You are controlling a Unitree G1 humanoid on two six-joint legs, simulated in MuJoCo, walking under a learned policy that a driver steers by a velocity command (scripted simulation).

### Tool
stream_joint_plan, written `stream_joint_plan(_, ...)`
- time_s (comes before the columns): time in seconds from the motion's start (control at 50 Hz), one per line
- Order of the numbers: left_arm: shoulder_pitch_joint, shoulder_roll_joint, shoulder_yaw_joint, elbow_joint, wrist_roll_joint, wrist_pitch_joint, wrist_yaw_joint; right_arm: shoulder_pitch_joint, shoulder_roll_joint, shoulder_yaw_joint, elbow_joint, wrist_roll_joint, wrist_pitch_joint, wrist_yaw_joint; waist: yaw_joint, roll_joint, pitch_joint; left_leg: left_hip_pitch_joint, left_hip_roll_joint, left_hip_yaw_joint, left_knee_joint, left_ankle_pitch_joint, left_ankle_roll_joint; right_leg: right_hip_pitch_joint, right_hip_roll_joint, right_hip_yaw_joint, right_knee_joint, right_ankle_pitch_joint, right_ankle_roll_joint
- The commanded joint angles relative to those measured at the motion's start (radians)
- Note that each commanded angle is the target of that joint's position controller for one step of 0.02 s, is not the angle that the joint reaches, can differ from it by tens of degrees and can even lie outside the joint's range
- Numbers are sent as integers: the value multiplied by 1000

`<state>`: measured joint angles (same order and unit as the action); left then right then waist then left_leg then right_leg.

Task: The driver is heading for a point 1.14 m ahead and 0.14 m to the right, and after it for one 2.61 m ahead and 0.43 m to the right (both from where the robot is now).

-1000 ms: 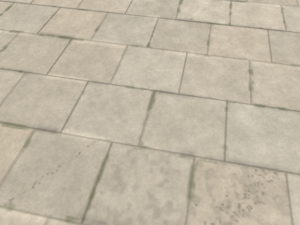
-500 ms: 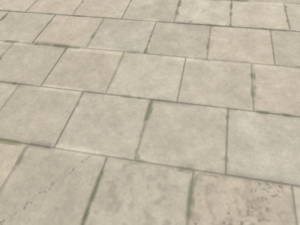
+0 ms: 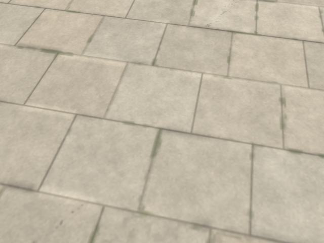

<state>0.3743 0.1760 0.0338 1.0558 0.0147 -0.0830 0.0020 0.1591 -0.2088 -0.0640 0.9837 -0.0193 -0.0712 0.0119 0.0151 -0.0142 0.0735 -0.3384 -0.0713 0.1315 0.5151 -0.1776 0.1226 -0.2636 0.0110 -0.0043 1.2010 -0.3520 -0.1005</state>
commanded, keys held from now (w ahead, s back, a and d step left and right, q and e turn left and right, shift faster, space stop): w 1.00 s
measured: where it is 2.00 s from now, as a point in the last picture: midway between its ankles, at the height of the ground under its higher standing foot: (180, 112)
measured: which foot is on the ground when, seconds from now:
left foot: down 0.00-0.46, up 0.48-0.98, down 1.00-1.00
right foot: up 0.00-0.42, down 0.44-1.00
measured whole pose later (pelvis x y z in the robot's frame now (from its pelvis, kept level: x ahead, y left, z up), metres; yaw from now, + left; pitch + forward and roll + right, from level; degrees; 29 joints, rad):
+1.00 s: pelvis +0.57 -0.02 +0.00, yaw +0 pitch +1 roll -1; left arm 0.48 0.18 0.04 1.08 0.02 -0.09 0.01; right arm 0.00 -0.18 -0.03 0.87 -0.03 -0.07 0.02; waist 0.06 0.01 0.06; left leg -0.46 0.00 0.10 0.51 -0.09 0.11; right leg 0.12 0.05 -0.08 0.32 -0.43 -0.05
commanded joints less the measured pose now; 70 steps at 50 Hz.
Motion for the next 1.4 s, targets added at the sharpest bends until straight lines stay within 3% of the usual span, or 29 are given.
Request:
stream_joint_plan(0.02,42,57,18,-53,22,7,-12,109,-27,4,15,5,-23,-8,12,22,-27,160,301,-393,-365,0,111,-230,-99,56,8,82,7)
stream_joint_plan(0.06,34,40,18,-60,25,26,-21,167,-42,7,38,6,-39,-14,26,36,-23,142,281,-324,-376,116,109,-225,-105,34,-46,87,28)
stream_joint_plan(0.12,-100,56,20,-112,26,43,-29,223,-80,4,49,8,-44,-16,14,47,16,159,259,-259,-417,141,103,-334,-130,0,-151,180,57)
stream_joint_plan(0.22,-316,53,11,-189,9,41,-35,315,-71,15,60,10,-41,-14,-42,63,36,245,221,-181,-411,320,64,-379,-110,-56,-424,345,80)
stream_joint_plan(0.32,-441,59,6,-237,5,31,-33,394,-80,17,86,0,-37,-25,-81,82,42,415,258,-165,-358,463,69,-383,-68,-86,-585,347,48)
stream_joint_plan(0.38,-404,80,15,-241,6,18,-26,364,-102,11,87,-7,-34,-34,-38,92,21,480,287,-147,-255,705,59,-290,-27,-96,-649,238,2)
stream_joint_plan(0.42,-194,114,36,-175,10,6,-12,333,-122,5,84,-8,-28,-36,53,93,-87,472,268,-121,-15,894,33,-46,36,-117,-715,203,-40)
stream_joint_plan(0.44,-20,149,53,-120,26,-4,-2,317,-114,8,74,1,-27,-33,123,70,-180,340,233,-96,194,748,15,198,-12,-69,-746,244,-71)
stream_joint_plan(0.46,133,250,79,-99,52,-8,9,347,-48,25,34,28,-28,-25,144,-72,-323,64,144,-44,540,316,-17,488,-286,264,-759,159,-147)
stream_joint_plan(0.48,117,276,90,-94,29,8,-5,431,-36,16,43,47,-28,-16,92,-219,-415,-190,-23,-105,828,-339,-35,612,-451,696,-904,155,-265)
stream_joint_plan(0.5,-6,228,79,-113,3,16,-12,341,-97,1,30,21,-21,-21,52,-66,-268,-279,60,-190,863,-260,-20,484,-398,578,-927,75,-227)
stream_joint_plan(0.52,-89,159,59,-126,-2,11,-16,253,-83,3,4,12,-26,-16,37,-17,-140,-291,96,-187,816,-180,-21,332,-361,441,-962,99,-197)
stream_joint_plan(0.54,-124,112,46,-122,3,3,-16,226,-60,5,1,11,-25,-13,4,11,-67,-255,131,-182,746,-133,-22,216,-311,341,-1001,174,-156)
stream_joint_plan(0.56,-118,83,35,-105,1,-5,-11,221,-51,3,-4,-7,-14,-9,-23,-7,-41,-212,153,-184,688,-113,-31,145,-269,267,-1018,240,-125)
stream_joint_plan(0.62,-46,90,31,-66,-1,-26,-4,241,-18,5,0,-21,18,8,-54,-29,-41,-172,161,-153,621,-81,-56,99,-222,163,-1044,378,-109)
stream_joint_plan(0.68,6,122,33,-52,-4,-30,-3,115,-32,4,-46,-20,32,15,-43,-33,-4,-276,184,-125,528,13,-83,118,-206,114,-1081,403,-109)
stream_joint_plan(0.78,92,115,23,-35,-4,-27,-2,-90,-25,16,-116,-6,28,20,8,-43,23,-310,170,-76,263,158,-104,188,-175,50,-1086,525,-84)
stream_joint_plan(0.88,168,124,22,-5,6,-22,9,-211,-32,22,-162,-2,19,17,43,-57,38,-309,133,-49,105,153,-69,342,-214,38,-1044,627,-93)
stream_joint_plan(0.94,139,143,27,-1,13,-18,18,-176,-51,14,-165,-2,6,11,4,-62,21,-215,94,-37,40,48,-23,399,-239,19,-947,845,-80)
stream_joint_plan(0.98,106,160,31,-3,12,-12,19,29,-80,-6,-100,-6,-6,-3,-86,-57,-85,35,29,-10,-32,26,17,382,-213,-12,-709,1034,-53)
stream_joint_plan(1.0,94,149,27,-14,5,-11,17,204,-118,-23,-45,-22,-16,-13,-152,-28,-181,285,80,-65,-57,60,50,245,-174,-38,-499,887,-34)
stream_joint_plan(1.02,135,80,9,-53,-29,-12,7,349,-219,-50,-26,-47,-20,-23,-166,132,-322,582,357,-429,-87,-46,136,-57,-68,-98,-144,453,6)
stream_joint_plan(1.04,188,93,22,-47,-34,-12,1,329,-241,-58,-23,-22,-4,-9,-125,236,-395,661,501,-812,-227,-42,227,-271,76,-21,112,-167,15)
stream_joint_plan(1.06,101,136,35,-61,-11,-5,4,208,-202,-48,-42,4,3,-4,-82,106,-248,533,455,-686,-243,-110,195,-352,-3,59,152,-92,1)
stream_joint_plan(1.08,25,119,31,-82,-4,-10,-1,128,-131,-29,-55,8,-2,0,-66,53,-127,383,418,-559,-281,-92,168,-363,-40,56,108,-14,2)
stream_joint_plan(1.12,3,89,31,-86,15,3,-9,92,-56,-4,-38,6,-16,-5,-5,55,-36,205,325,-394,-343,12,96,-283,-97,50,-21,57,13)
stream_joint_plan(1.18,23,60,28,-78,24,35,-26,159,-67,-1,-3,6,-38,-13,24,63,-39,167,287,-284,-374,148,84,-249,-102,27,-75,97,39)
stream_joint_plan(1.24,-94,71,30,-118,16,51,-32,211,-94,-5,9,3,-47,-16,8,61,3,188,280,-203,-417,155,66,-359,-113,34,-148,198,54)
stream_joint_plan(1.4,-352,49,7,-215,9,44,-43,316,-83,8,32,4,-51,-32,-56,72,43,331,275,-19,-403,395,9,-388,-75,-65,-500,388,38)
